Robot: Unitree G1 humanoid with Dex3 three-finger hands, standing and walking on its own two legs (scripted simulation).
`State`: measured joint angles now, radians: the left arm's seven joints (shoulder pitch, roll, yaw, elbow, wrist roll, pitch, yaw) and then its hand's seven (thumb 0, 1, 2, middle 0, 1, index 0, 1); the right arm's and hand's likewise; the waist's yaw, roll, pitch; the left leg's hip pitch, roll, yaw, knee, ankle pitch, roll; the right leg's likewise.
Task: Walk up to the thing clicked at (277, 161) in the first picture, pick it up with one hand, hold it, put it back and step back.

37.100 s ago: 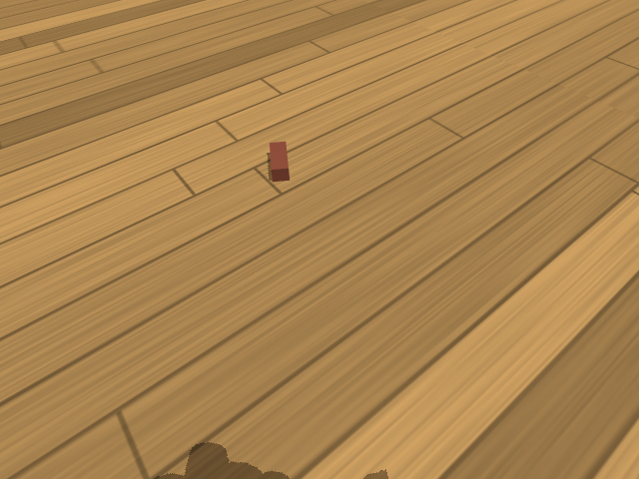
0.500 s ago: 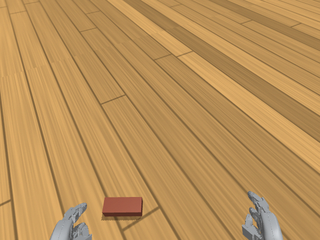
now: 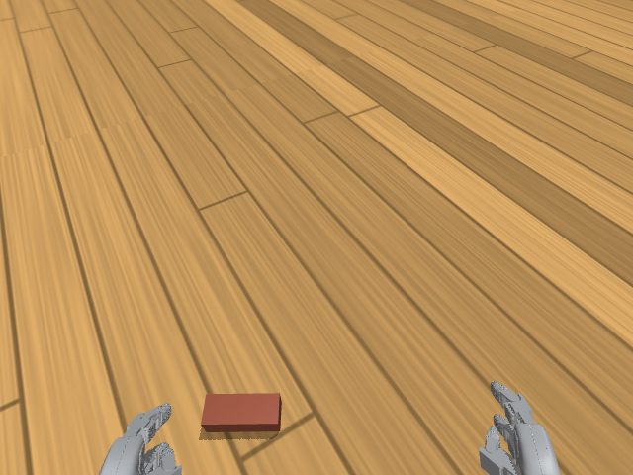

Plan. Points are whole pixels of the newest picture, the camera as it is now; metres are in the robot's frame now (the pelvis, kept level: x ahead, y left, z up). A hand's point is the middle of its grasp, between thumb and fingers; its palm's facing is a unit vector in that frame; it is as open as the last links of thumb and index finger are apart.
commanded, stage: home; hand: left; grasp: from above
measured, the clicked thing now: (243, 412) +0.43 +0.22 -0.68
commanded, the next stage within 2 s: stand in 0.02 s
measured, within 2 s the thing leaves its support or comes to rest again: neither
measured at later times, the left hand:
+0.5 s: hand out of the picture +0.08 +0.24 -0.10, palm faces +0.05 -0.95 -0.32, open 7.4 cm
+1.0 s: hand out of the picture +0.03 +0.25 -0.10, palm faces +0.05 -0.94 -0.34, open 7.3 cm
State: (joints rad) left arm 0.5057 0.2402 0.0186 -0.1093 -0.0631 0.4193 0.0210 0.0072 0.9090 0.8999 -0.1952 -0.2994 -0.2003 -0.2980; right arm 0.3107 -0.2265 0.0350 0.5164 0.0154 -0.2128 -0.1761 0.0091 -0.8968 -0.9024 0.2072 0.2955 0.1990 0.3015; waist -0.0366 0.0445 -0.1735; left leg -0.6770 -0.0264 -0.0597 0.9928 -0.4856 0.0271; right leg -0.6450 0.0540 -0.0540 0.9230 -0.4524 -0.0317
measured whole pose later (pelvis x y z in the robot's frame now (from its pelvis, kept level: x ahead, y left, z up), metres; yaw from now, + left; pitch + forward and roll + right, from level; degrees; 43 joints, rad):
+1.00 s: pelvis -0.01 +0.01 +0.06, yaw +0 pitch -4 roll +0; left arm 0.17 0.29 0.04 1.16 0.03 0.00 0.03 0.00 0.91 0.90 -0.20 -0.30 -0.20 -0.30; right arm 0.16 -0.30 -0.03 1.12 -0.03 0.00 -0.03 0.00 -0.90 -0.90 0.21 0.30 0.20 0.30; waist 0.02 0.02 0.05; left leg -0.09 -0.07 -0.04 0.32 -0.16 0.05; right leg -0.11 0.00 0.00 0.35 -0.18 0.00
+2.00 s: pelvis +0.02 -0.01 +0.07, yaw +0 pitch -2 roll +0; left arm 0.08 0.31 0.04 1.16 0.01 -0.01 0.01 0.00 0.91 0.90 -0.20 -0.30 -0.20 -0.30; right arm 0.11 -0.33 -0.01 1.13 -0.02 -0.01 -0.02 0.00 -0.90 -0.90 0.21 0.30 0.20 0.30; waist 0.01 0.02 0.05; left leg -0.06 -0.04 -0.04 0.29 -0.18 0.02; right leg -0.07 0.03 -0.01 0.29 -0.19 -0.03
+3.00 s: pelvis -0.04 +0.03 +0.04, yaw -1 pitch -1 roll +0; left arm 0.04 0.40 0.05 0.89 0.02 0.05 0.01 0.00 0.91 0.90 -0.20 -0.30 -0.20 -0.30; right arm 0.13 -0.39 -0.07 0.96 -0.03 0.04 -0.01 0.00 -0.90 -0.90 0.21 0.30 0.20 0.30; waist -0.01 -0.05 0.18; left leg -0.23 -0.04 -0.04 0.57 -0.32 0.02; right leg -0.36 -0.02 0.03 0.62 -0.24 0.01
